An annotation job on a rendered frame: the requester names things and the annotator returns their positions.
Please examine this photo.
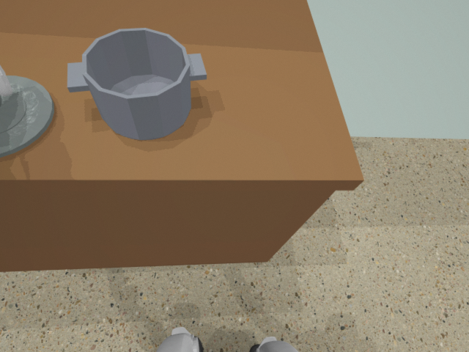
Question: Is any robot shin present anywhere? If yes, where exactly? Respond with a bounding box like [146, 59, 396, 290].
[258, 337, 276, 348]
[171, 327, 191, 335]

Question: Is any robot right shin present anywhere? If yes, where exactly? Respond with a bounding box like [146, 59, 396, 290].
[258, 337, 276, 348]

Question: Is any lid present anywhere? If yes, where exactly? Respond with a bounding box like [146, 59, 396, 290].
[0, 76, 54, 158]

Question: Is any table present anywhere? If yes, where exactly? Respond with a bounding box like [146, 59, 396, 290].
[0, 0, 364, 272]

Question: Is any pot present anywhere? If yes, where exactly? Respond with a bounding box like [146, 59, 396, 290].
[67, 28, 207, 140]

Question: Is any robot left shin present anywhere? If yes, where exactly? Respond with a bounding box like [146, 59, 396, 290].
[171, 327, 191, 335]

